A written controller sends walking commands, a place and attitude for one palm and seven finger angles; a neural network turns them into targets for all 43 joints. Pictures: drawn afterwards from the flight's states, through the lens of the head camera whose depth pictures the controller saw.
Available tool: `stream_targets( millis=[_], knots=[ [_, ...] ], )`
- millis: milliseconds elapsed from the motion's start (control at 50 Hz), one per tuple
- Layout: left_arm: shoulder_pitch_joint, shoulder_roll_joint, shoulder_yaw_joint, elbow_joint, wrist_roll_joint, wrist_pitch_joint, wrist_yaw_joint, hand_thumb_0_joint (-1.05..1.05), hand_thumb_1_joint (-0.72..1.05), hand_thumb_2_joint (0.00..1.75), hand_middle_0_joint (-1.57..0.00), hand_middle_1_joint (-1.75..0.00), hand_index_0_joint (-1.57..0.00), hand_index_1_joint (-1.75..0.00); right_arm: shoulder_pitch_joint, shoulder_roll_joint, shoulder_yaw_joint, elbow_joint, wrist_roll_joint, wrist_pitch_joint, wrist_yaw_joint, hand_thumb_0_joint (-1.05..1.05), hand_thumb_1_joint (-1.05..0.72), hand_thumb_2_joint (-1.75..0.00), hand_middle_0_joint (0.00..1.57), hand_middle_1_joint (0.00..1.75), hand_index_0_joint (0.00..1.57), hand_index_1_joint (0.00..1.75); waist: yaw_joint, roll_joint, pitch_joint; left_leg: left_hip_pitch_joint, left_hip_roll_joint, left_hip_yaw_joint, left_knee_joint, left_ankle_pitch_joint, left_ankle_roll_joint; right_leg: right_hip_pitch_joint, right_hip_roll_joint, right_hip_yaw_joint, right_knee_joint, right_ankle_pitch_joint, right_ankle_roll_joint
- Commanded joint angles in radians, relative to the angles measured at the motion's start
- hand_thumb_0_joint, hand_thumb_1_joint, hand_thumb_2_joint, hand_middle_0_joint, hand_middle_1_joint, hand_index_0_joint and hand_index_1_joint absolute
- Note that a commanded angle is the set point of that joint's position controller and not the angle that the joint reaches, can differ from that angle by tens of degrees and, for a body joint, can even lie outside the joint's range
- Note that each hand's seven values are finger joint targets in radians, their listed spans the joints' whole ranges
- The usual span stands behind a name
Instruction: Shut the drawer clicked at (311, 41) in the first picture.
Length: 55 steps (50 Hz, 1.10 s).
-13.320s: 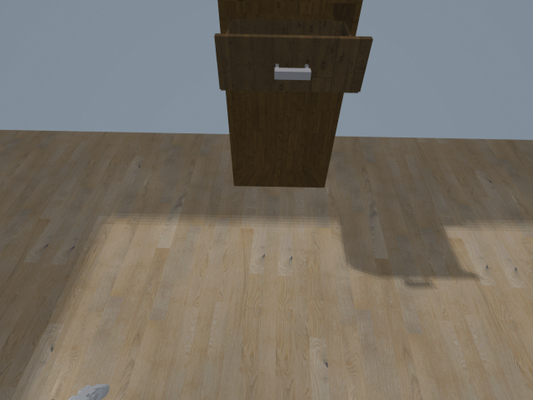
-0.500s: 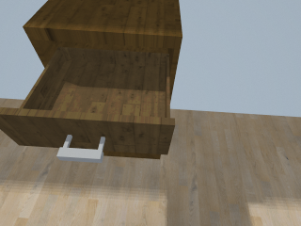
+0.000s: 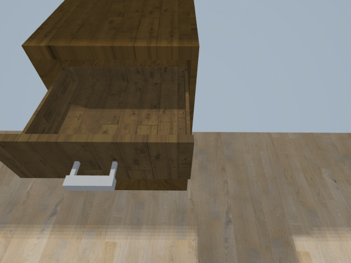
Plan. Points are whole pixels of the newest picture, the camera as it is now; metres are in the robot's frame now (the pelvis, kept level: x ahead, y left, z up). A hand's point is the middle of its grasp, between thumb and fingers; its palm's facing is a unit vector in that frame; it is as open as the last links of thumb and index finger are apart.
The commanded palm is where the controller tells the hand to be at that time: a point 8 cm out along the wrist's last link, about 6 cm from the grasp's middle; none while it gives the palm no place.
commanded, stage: come to a stop and stand still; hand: left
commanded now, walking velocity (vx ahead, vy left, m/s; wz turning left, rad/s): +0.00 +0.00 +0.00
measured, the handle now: (92, 174) +0.29 +0.21 +0.05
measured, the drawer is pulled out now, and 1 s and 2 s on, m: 0.30 0.30 0.30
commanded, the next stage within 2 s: look again from close up in 0.34 s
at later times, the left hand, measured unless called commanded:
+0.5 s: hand out of the picture +0.01 +0.20 -0.16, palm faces -0.01 -0.97 -0.23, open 7.4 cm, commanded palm none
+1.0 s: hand out of the picture +0.02 +0.19 -0.17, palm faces +0.01 -0.98 -0.19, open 7.4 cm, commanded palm none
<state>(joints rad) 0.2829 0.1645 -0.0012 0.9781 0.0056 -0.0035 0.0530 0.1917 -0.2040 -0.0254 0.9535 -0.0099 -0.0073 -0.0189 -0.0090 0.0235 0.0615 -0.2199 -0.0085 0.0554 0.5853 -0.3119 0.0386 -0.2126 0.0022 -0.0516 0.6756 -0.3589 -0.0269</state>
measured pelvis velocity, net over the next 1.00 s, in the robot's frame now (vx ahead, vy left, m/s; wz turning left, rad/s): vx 0.01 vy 0.02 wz -0.01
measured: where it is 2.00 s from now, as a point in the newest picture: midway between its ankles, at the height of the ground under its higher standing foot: outside the picture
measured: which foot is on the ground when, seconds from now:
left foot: down 0.00-1.00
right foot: down 0.00-1.00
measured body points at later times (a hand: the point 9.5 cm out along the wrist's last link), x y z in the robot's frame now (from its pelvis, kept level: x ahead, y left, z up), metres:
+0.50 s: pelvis -0.01 +0.02 +0.01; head +0.01 +0.01 +0.46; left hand +0.01 +0.25 -0.14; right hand -0.01 -0.22 -0.15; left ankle -0.02 +0.09 -0.73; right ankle -0.04 -0.11 -0.73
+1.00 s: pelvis +0.01 +0.02 +0.01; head +0.03 +0.02 +0.46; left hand +0.02 +0.24 -0.15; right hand +0.03 -0.21 -0.14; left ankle -0.02 +0.09 -0.73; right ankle -0.04 -0.11 -0.73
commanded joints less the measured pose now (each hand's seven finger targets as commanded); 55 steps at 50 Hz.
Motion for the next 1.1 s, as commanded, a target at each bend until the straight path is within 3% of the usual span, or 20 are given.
stream_targets(
  millis=[0,20,40,60,100,120,140,180,240,360,560,780,980,1000,1020,1040,1060,1080],
  knots=[
    [0.033,0.086,0.015,-0.074,0.009,0.000,0.006,0.00,0.90,0.90,-0.20,-0.30,-0.20,-0.30,0.014,-0.101,0.000,-0.055,-0.010,0.001,-0.005,0.00,-0.90,-0.90,0.20,0.30,0.20,0.30,0.030,0.094,0.100,-0.087,0.191,-0.197,-0.169,0.378,0.106,-0.060,-0.032,0.050,-0.167,-0.052,0.006],
    [0.045,0.102,0.012,-0.061,0.010,-0.007,0.003,0.00,0.90,0.90,-0.20,-0.30,-0.20,-0.30,0.006,-0.086,0.008,-0.065,-0.006,0.000,-0.007,0.00,-0.90,-0.90,0.20,0.30,0.20,0.30,0.025,0.073,0.131,-0.096,0.143,-0.179,-0.158,0.289,0.071,-0.069,-0.044,0.097,-0.238,0.070,-0.012],
    [0.047,0.120,0.013,-0.056,0.011,-0.013,0.000,0.00,0.90,0.90,-0.20,-0.30,-0.20,-0.30,0.014,-0.079,0.011,-0.064,-0.002,0.000,-0.005,0.00,-0.90,-0.90,0.20,0.30,0.20,0.30,0.014,0.058,0.109,-0.076,0.112,-0.155,-0.152,0.219,0.042,-0.068,-0.074,0.144,-0.266,0.136,-0.027],
    [0.027,0.133,0.012,-0.058,0.008,-0.011,-0.004,0.00,0.90,0.90,-0.20,-0.30,-0.20,-0.30,0.035,-0.073,0.010,-0.058,-0.005,-0.001,-0.002,0.00,-0.90,-0.90,0.20,0.30,0.20,0.30,0.001,0.109,0.079,-0.045,0.104,-0.152,-0.185,0.186,0.029,-0.065,-0.085,0.147,-0.263,0.150,-0.033],
    [0.012,0.136,0.010,-0.059,0.007,-0.016,-0.007,0.00,0.90,0.90,-0.20,-0.30,-0.20,-0.30,0.046,-0.092,0.011,-0.052,-0.004,0.000,0.001,0.00,-0.90,-0.90,0.20,0.30,0.20,0.30,-0.007,-0.046,0.037,-0.021,0.092,-0.130,-0.170,0.075,0.018,-0.060,-0.087,0.158,-0.286,0.072,-0.032],
    [0.002,0.137,0.009,-0.062,0.007,-0.015,-0.009,0.00,0.90,0.90,-0.20,-0.30,-0.20,-0.30,0.056,-0.094,0.010,-0.048,-0.005,0.000,0.003,0.00,-0.90,-0.90,0.20,0.30,0.20,0.30,-0.012,-0.079,0.041,-0.010,0.083,-0.117,-0.176,0.037,0.013,-0.077,-0.094,0.167,-0.307,0.025,-0.032],
    [-0.004,0.139,0.008,-0.066,0.007,-0.014,-0.010,0.00,0.90,0.90,-0.20,-0.30,-0.20,-0.30,0.066,-0.094,0.011,-0.043,-0.005,-0.001,0.005,0.00,-0.90,-0.90,0.20,0.30,0.20,0.30,-0.015,-0.088,0.049,-0.006,0.080,-0.116,-0.193,0.001,0.012,-0.096,-0.095,0.169,-0.321,-0.027,-0.031],
    [-0.002,0.141,0.009,-0.071,0.006,-0.011,-0.013,0.00,0.90,0.90,-0.20,-0.30,-0.20,-0.30,0.075,-0.101,0.013,-0.033,-0.007,-0.008,0.006,0.00,-0.90,-0.90,0.20,0.30,0.20,0.30,-0.009,-0.023,0.033,-0.016,0.088,-0.138,-0.237,-0.015,0.020,-0.075,-0.081,0.149,-0.308,-0.029,-0.023],
    [0.018,0.138,0.009,-0.065,0.008,-0.012,-0.013,0.00,0.90,0.90,-0.20,-0.30,-0.20,-0.30,0.077,-0.097,0.013,-0.024,-0.007,-0.013,0.007,0.00,-0.90,-0.90,0.20,0.30,0.20,0.30,0.001,-0.040,-0.002,-0.027,0.092,-0.142,-0.252,-0.018,0.022,-0.037,-0.080,0.143,-0.298,-0.004,-0.019],
    [0.035,0.133,0.008,-0.036,0.004,-0.014,-0.014,0.00,0.90,0.90,-0.20,-0.30,-0.20,-0.30,0.096,-0.095,0.024,0.021,-0.002,-0.030,0.001,0.00,-0.90,-0.90,0.20,0.30,0.20,0.30,0.014,-0.023,-0.048,0.010,0.104,-0.141,-0.253,0.154,0.029,0.028,-0.087,0.121,-0.270,0.143,-0.012],
    [0.051,0.125,0.001,0.030,-0.002,-0.014,-0.009,0.00,0.90,0.90,-0.20,-0.30,-0.20,-0.30,0.130,-0.083,0.032,0.100,0.002,-0.034,-0.008,0.00,-0.90,-0.90,0.20,0.30,0.20,0.30,0.015,-0.022,-0.040,0.061,0.105,-0.120,-0.223,0.328,0.023,0.055,-0.104,0.110,-0.269,0.266,-0.010],
    [0.058,0.104,-0.002,0.065,0.001,-0.015,-0.004,0.00,0.90,0.90,-0.20,-0.30,-0.20,-0.30,0.122,-0.071,0.028,0.134,0.003,-0.034,-0.016,0.00,-0.90,-0.90,0.20,0.30,0.20,0.30,0.012,-0.033,-0.011,0.094,0.109,-0.114,-0.220,0.389,0.019,0.043,-0.108,0.112,-0.280,0.323,-0.005],
    [0.066,0.103,0.000,0.077,0.001,-0.016,-0.004,0.00,0.90,0.90,-0.20,-0.30,-0.20,-0.30,0.116,-0.071,0.027,0.137,0.004,-0.036,-0.020,0.00,-0.90,-0.90,0.20,0.30,0.20,0.30,0.012,-0.027,-0.031,0.128,0.114,-0.111,-0.226,0.443,0.017,0.059,-0.113,0.105,-0.288,0.350,-0.001],
    [0.099,0.107,0.002,0.101,0.022,-0.037,0.031,0.00,0.90,0.90,-0.20,-0.30,-0.20,-0.30,0.084,-0.104,0.021,0.076,0.012,-0.034,-0.012,0.00,-0.90,-0.90,0.20,0.30,0.20,0.30,0.011,-0.030,0.010,0.045,0.136,-0.109,-0.055,0.689,-0.018,0.012,-0.128,0.103,-0.258,0.540,0.021],
    [-0.599,0.348,0.180,-1.484,-0.167,-0.226,0.029,0.00,0.90,0.90,-0.22,-0.32,-0.22,-0.32,0.126,-0.245,-0.027,-0.272,0.056,-0.173,-0.034,0.00,-0.90,-0.90,0.20,0.30,0.20,0.30,-0.073,0.162,-0.504,0.375,0.053,-0.149,-0.136,0.819,-0.063,0.020,-0.028,0.001,-0.162,0.551,-0.002],
    [-0.129,0.223,0.103,-1.215,-0.087,-0.162,0.053,0.00,0.90,0.90,-0.24,-0.34,-0.24,-0.34,0.033,-0.139,0.023,-0.217,0.037,-0.282,-0.062,0.00,-0.90,-0.90,0.20,0.30,0.20,0.30,0.003,0.347,-0.453,0.511,0.129,-0.154,-0.230,0.972,-0.074,-0.096,0.002,-0.005,-0.030,0.183,-0.012],
    [-0.058,0.156,0.056,-1.106,-0.106,-0.110,0.102,0.00,0.90,0.90,-0.26,-0.37,-0.26,-0.37,0.043,-0.140,0.003,-0.142,0.025,-0.306,-0.060,0.00,-0.90,-0.90,0.20,0.30,0.20,0.30,-0.007,0.277,-0.385,0.359,0.101,-0.138,-0.217,0.904,-0.114,-0.130,-0.005,0.002,0.006,0.035,0.000],
    [0.200,-0.074,-0.088,-0.928,-0.116,-0.017,0.088,0.00,0.90,0.90,-0.28,-0.39,-0.28,-0.39,0.091,-0.106,0.001,-0.131,0.045,-0.300,-0.038,0.00,-0.90,-0.90,0.20,0.30,0.20,0.30,-0.037,0.157,-0.255,0.297,0.105,-0.137,-0.215,0.796,-0.088,-0.203,-0.012,-0.008,-0.008,-0.004,0.015]
  ],
)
